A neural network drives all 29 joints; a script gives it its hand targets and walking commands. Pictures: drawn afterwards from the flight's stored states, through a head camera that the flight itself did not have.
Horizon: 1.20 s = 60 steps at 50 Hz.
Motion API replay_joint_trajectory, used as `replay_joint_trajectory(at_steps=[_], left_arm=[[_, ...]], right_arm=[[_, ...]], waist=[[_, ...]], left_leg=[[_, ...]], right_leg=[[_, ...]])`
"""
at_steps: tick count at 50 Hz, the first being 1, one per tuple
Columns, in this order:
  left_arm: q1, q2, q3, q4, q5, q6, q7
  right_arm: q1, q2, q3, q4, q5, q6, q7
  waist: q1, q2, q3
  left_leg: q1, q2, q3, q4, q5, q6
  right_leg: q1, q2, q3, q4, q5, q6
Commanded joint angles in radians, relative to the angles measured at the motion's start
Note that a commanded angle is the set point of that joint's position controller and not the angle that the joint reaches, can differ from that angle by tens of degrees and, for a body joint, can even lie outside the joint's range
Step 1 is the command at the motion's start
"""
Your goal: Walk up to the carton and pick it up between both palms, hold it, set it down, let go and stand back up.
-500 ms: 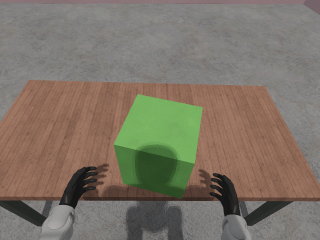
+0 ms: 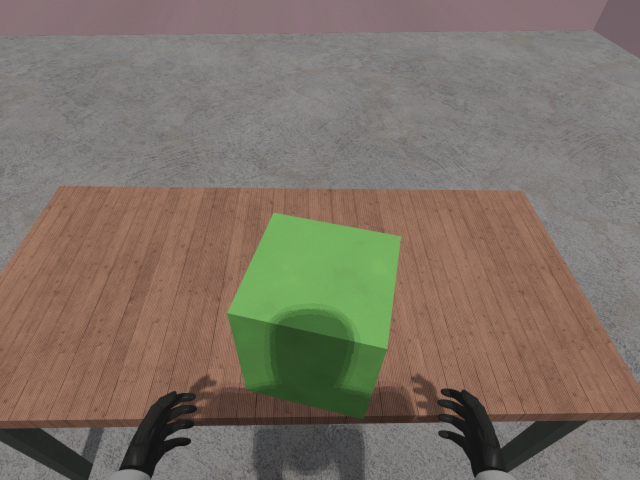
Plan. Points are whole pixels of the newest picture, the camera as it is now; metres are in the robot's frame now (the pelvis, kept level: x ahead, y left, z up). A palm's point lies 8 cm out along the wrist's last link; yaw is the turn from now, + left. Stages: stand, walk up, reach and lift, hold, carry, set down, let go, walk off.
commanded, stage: set down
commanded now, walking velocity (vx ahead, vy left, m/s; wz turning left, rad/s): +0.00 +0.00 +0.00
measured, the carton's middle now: (319, 317) +0.42 +0.01 -0.09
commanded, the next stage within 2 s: let go in 1.26 s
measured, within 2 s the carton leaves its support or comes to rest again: neither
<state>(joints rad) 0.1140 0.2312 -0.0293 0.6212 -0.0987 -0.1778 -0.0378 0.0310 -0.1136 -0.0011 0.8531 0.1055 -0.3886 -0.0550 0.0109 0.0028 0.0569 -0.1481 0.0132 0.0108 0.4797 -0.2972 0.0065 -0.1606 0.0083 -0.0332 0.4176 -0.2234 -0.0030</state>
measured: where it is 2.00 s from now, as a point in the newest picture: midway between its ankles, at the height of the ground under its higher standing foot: outside the picture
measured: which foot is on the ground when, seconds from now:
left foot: down 0.00-1.00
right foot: down 0.00-1.00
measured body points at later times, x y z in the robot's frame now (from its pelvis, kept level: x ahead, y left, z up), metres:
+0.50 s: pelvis +0.00 +0.00 +0.00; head +0.00 +0.00 +0.45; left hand +0.18 +0.23 -0.07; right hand +0.18 -0.22 -0.08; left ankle -0.02 +0.11 -0.74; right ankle +0.00 -0.12 -0.74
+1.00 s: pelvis -0.01 -0.01 +0.00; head -0.02 -0.01 +0.45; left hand +0.17 +0.21 -0.08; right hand +0.15 -0.24 -0.09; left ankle -0.02 +0.11 -0.74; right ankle +0.00 -0.12 -0.74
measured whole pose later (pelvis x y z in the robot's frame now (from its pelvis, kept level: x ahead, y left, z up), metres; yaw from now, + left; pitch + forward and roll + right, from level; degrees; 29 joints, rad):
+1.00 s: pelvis -0.01 -0.01 +0.00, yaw -3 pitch -5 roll +0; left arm 0.17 0.23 -0.04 0.57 -0.05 0.07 0.03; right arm 0.16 -0.15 -0.05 0.75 0.00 -0.20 0.01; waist 0.02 0.00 0.07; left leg -0.05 0.03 0.05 0.41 -0.26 -0.01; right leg -0.11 0.03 0.01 0.40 -0.20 -0.02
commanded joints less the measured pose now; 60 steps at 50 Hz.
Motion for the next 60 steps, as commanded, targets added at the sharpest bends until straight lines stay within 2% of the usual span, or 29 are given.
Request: replay_joint_trajectory(at_steps=[1, 4, 6, 9, 10, 11, 12, 15, 20, 21, 23, 26, 27, 35, 44, 50, 55, 60], left_arm=[[-0.104, 0.119, 0.045, -0.168, 0.011, -0.026, 0.024], [-0.087, 0.125, 0.055, -0.201, 0.003, -0.031, 0.033], [-0.077, 0.127, 0.057, -0.182, 0.005, -0.027, 0.032], [-0.049, 0.118, 0.058, -0.159, 0.015, -0.013, 0.032], [-0.036, 0.103, 0.053, -0.142, 0.029, 0.005, 0.029], [-0.041, 0.110, 0.053, -0.174, 0.024, 0.010, 0.028], [-0.032, 0.100, 0.053, -0.143, 0.030, 0.026, 0.026], [-0.018, 0.093, 0.053, -0.170, 0.030, 0.047, 0.030], [-0.017, 0.090, 0.059, -0.167, 0.046, 0.082, 0.042], [-0.020, 0.097, 0.063, -0.199, 0.042, 0.080, 0.043], [-0.025, 0.094, 0.057, -0.184, 0.050, 0.101, 0.046], [-0.016, 0.099, 0.062, -0.212, 0.042, 0.107, 0.056], [-0.026, 0.105, 0.055, -0.207, 0.040, 0.107, 0.059], [-0.028, 0.092, 0.045, -0.166, 0.051, 0.152, 0.063], [-0.055, 0.113, 0.041, -0.189, 0.044, 0.193, 0.077], [-0.049, 0.115, 0.036, -0.182, 0.045, 0.214, 0.076], [-0.054, 0.115, 0.043, -0.177, 0.051, 0.231, 0.071], [-0.035, 0.105, 0.044, -0.191, 0.057, 0.241, 0.073]], right_arm=[[-0.115, -0.101, -0.035, -0.147, -0.012, -0.026, 0.015], [-0.104, -0.096, -0.041, -0.206, -0.012, -0.029, 0.015], [-0.089, -0.091, -0.036, -0.196, -0.018, -0.025, 0.014], [-0.057, -0.100, -0.034, -0.167, -0.019, -0.019, 0.015], [-0.038, -0.107, -0.026, -0.126, -0.028, -0.010, 0.018], [-0.035, -0.114, -0.033, -0.141, -0.021, -0.007, 0.019], [-0.030, -0.122, -0.034, -0.123, -0.027, -0.001, 0.021], [-0.012, -0.126, -0.045, -0.143, -0.032, -0.003, 0.025], [-0.005, -0.132, -0.052, -0.154, -0.046, 0.018, 0.039], [0.001, -0.127, -0.060, -0.186, -0.044, 0.016, 0.040], [0.001, -0.134, -0.056, -0.158, -0.053, 0.035, 0.046], [0.009, -0.124, -0.065, -0.218, -0.059, 0.041, 0.051], [0.013, -0.124, -0.067, -0.210, -0.063, 0.045, 0.052], [0.022, -0.132, -0.068, -0.183, -0.085, 0.096, 0.057], [0.020, -0.129, -0.082, -0.243, -0.103, 0.136, 0.064], [0.039, -0.142, -0.077, -0.229, -0.104, 0.154, 0.066], [0.038, -0.143, -0.073, -0.233, -0.111, 0.160, 0.069], [0.055, -0.152, -0.077, -0.232, -0.109, 0.157, 0.075]], waist=[[-0.003, 0.052, -0.152], [0.006, 0.018, -0.171], [0.004, 0.007, -0.164], [0.013, 0.016, -0.148], [0.005, 0.032, -0.139], [0.002, 0.028, -0.148], [-0.007, 0.039, -0.141], [-0.002, 0.032, -0.137], [0.008, 0.033, -0.106], [0.009, 0.030, -0.116], [0.011, 0.044, -0.098], [0.017, 0.018, -0.087], [0.021, 0.028, -0.090], [0.008, 0.032, -0.064], [0.008, 0.002, -0.071], [-0.001, 0.000, -0.077], [0.003, -0.007, -0.081], [0.002, 0.007, -0.085]], left_leg=[[0.035, -0.011, 0.000, -0.067, 0.329, -0.052], [0.021, -0.015, 0.015, -0.065, 0.334, -0.044], [0.010, -0.020, 0.029, -0.065, 0.322, -0.041], [0.033, -0.024, 0.034, -0.066, 0.340, -0.044], [0.057, -0.021, 0.030, -0.070, 0.360, -0.050], [0.062, -0.020, 0.028, -0.069, 0.375, -0.053], [0.080, -0.023, 0.026, -0.071, 0.387, -0.054], [0.100, -0.015, 0.027, -0.076, 0.409, -0.063], [0.104, -0.009, 0.034, -0.090, 0.396, -0.061], [0.095, -0.007, 0.036, -0.093, 0.380, -0.057], [0.096, -0.005, 0.042, -0.109, 0.364, -0.057], [0.075, -0.002, 0.049, -0.117, 0.329, -0.048], [0.074, 0.002, 0.051, -0.123, 0.331, -0.044], [0.056, 0.002, 0.056, -0.138, 0.250, -0.037], [0.006, 0.005, 0.075, -0.145, 0.179, -0.014], [0.012, 0.003, 0.073, -0.138, 0.195, -0.014], [0.009, 0.000, 0.076, -0.133, 0.178, -0.011], [0.017, 0.003, 0.074, -0.127, 0.198, -0.017]], right_leg=[[0.084, 0.016, 0.027, -0.059, 0.125, -0.032], [0.111, 0.013, 0.035, -0.052, 0.167, -0.026], [0.130, 0.009, 0.041, -0.056, 0.186, -0.026], [0.126, 0.006, 0.045, -0.055, 0.214, -0.026], [0.120, 0.013, 0.044, -0.060, 0.215, -0.029], [0.121, 0.019, 0.038, -0.059, 0.216, -0.030], [0.112, 0.022, 0.038, -0.067, 0.214, -0.030], [0.103, 0.029, 0.028, -0.082, 0.201, -0.034], [0.100, 0.033, 0.030, -0.092, 0.184, -0.038], [0.119, 0.030, 0.030, -0.095, 0.185, -0.036], [0.113, 0.034, 0.036, -0.099, 0.165, -0.039], [0.116, 0.027, 0.038, -0.101, 0.147, -0.036], [0.119, 0.028, 0.043, -0.095, 0.154, -0.037], [0.113, 0.021, 0.048, -0.097, 0.092, -0.037], [0.121, 0.010, 0.056, -0.085, 0.060, -0.026], [0.117, 0.009, 0.058, -0.079, 0.084, -0.023], [0.117, 0.001, 0.058, -0.082, 0.081, -0.016], [0.113, 0.004, 0.055, -0.074, 0.103, -0.016]])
